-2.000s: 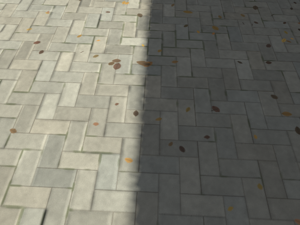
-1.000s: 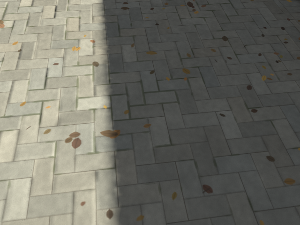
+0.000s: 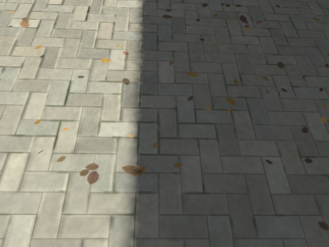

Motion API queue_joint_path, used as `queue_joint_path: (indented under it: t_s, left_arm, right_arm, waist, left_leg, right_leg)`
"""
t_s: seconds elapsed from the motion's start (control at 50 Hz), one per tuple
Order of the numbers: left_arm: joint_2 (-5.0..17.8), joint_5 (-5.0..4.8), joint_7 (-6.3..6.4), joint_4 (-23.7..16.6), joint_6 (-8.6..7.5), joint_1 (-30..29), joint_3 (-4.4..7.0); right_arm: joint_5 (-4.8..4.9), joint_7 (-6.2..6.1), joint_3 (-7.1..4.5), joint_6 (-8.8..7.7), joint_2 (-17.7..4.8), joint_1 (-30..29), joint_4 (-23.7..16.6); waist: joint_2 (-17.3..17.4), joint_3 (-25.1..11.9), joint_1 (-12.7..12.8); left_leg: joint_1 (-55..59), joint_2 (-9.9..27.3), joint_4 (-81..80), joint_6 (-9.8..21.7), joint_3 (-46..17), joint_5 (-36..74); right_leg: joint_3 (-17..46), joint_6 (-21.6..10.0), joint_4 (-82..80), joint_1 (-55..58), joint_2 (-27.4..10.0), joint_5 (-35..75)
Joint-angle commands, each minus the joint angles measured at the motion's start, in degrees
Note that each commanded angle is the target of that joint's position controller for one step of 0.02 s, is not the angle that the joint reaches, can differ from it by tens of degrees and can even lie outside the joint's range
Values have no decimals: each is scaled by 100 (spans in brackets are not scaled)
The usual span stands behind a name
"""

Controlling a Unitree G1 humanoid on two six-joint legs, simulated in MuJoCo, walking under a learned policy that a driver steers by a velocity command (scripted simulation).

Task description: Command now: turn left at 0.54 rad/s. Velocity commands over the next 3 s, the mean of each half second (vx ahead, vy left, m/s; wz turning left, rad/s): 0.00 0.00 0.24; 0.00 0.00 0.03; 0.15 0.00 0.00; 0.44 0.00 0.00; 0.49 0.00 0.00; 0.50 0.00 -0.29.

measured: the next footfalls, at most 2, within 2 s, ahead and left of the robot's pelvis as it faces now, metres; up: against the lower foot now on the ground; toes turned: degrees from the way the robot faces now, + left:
right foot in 0.32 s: +0.05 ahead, -0.12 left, +0.00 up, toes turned +6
right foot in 1.86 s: +0.40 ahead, -0.06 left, +0.00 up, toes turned +1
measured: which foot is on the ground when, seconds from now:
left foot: down 0.00-1.00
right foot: up 0.00-0.30, down 0.32-1.00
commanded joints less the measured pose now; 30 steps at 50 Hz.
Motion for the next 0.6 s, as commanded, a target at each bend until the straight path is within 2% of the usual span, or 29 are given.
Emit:
queue_joint_path:
  t_s: [0.02, 0.06, 0.1, 0.18, 0.24, 0.28, 0.3, 0.32, 0.34, 0.36, 0.38, 0.4, 0.44, 0.48, 0.5, 0.52, 0.54, 0.6]
  left_arm:
    - [441, 5, -48, -345, -54, 57, 102]
    - [366, -39, -35, -391, -22, 14, 62]
    - [358, -43, -18, -436, 7, -62, 35]
    - [338, -76, -3, -496, 14, -98, -22]
    - [350, -125, 38, -482, -9, 47, -41]
    - [245, -115, 65, -377, -64, 360, -75]
    - [275, -52, 91, -353, -138, 447, -92]
    - [626, 71, 129, -390, -232, 506, -70]
    - [913, -14, 76, -443, -228, 116, -53]
    - [606, -25, 23, -473, -253, -46, -127]
    - [424, -24, -6, -474, -284, -165, -203]
    - [407, -13, -2, -450, -281, -283, -231]
    - [524, -53, 38, -338, -279, -216, -217]
    - [572, -82, 30, -270, -275, -52, -198]
    - [573, -87, 7, -239, -270, 41, -186]
    - [464, -112, -3, -176, -263, 80, -207]
    - [484, -102, 8, -103, -252, 28, -205]
    - [466, -84, 0, 37, -253, 8, -198]
  right_arm:
    - [54, 4, -204, -96, -875, -101, -443]
    - [26, -14, -199, -115, -875, 44, -421]
    - [-10, -37, -179, -116, -862, 141, -406]
    - [-70, -21, -153, -92, -945, 36, -428]
    - [-88, 1, -117, -71, -969, -220, -444]
    - [-16, -17, -66, -56, -921, -495, -439]
    - [6, -29, -11, -76, -792, -502, -438]
    - [-3, -21, 95, -113, -440, -277, -476]
    - [53, -42, 95, -57, -428, -125, -420]
    - [-1, -62, 59, -1, -644, -113, -273]
    - [14, -44, 57, 14, -630, -196, -209]
    - [25, -21, 76, 4, -558, -251, -161]
    - [-29, 15, 124, -38, -492, -269, -51]
    - [-69, -7, 137, -80, -622, -270, 80]
    - [-77, -24, 142, -97, -677, -272, 149]
    - [-7, -31, 129, -98, -688, -315, 267]
    - [6, -29, 153, -111, -587, -301, 333]
    - [-17, -59, 182, -160, -568, -284, 556]
  waist:
    - [645, -461, 51]
    - [740, -451, -33]
    - [895, -416, -134]
    - [958, -382, -211]
    - [991, -345, -153]
    - [825, -309, 110]
    - [591, -326, 156]
    - [-314, -533, -21]
    - [-925, -360, -220]
    - [-830, -355, -155]
    - [-729, -249, -160]
    - [-709, -202, -208]
    - [-785, -266, -213]
    - [-473, -390, -106]
    - [-317, -295, 5]
    - [5, -87, 50]
    - [18, -18, -20]
    - [208, -74, 9]
  left_leg:
    - [859, 1297, -539, 990, -1278, 3626]
    - [1066, 1306, -523, 993, -1311, 3549]
    - [1100, 1329, -518, 999, -1381, 3459]
    - [743, 1350, -426, 981, -1471, 3300]
    - [383, 1327, -314, 876, -1593, 3214]
    - [76, 1166, -116, 598, -1598, 2758]
    - [-285, 1013, -31, 299, -1593, 2054]
    - [-597, 539, 562, 6, -1190, 933]
    - [-498, -155, 513, -134, -592, -805]
    - [-156, -5, 887, -183, -463, -1260]
    - [-64, 9, 832, -184, -462, -1057]
    - [38, 38, 553, -207, -438, -729]
    - [338, 111, -191, -265, -392, 392]
    - [555, 325, -454, -332, -542, 892]
    - [578, 469, -420, -368, -639, 1019]
    - [280, 447, -420, -352, -675, 888]
    - [145, 450, -537, -347, -699, 809]
    - [119, 502, -700, -319, -740, 933]
  right_leg:
    - [231, 112, 465, -601, -3, 166]
    - [219, 148, 78, -636, -44, 158]
    - [204, 144, -338, -491, -59, 96]
    - [164, 8, -1151, 261, -5, -83]
    - [96, -129, -1882, 975, 93, -97]
    - [21, -228, -3229, 1764, 131, 762]
    - [359, -279, -3991, 2368, -146, 1583]
    - [1516, -453, -4378, 2829, -1245, 2146]
    - [2045, -1099, -4211, 2126, -1840, 3271]
    - [2019, -1389, -4189, 1867, -1883, 3216]
    - [1770, -1322, -4190, 1757, -1634, 3005]
    - [1449, -1115, -4144, 1759, -1317, 2706]
    - [1065, -792, -3954, 1932, -938, 2750]
    - [1039, -627, -3910, 2002, -820, 2290]
    - [1031, -578, -3980, 1886, -724, 1921]
    - [921, -536, -4090, 1919, -585, 1649]
    - [871, -522, -4035, 2033, -567, 1538]
    - [810, -539, -3934, 2209, -547, 1702]
Over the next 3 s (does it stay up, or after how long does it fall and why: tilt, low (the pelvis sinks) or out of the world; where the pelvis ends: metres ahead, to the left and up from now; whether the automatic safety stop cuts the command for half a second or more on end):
stays up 0.87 0.03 -0.03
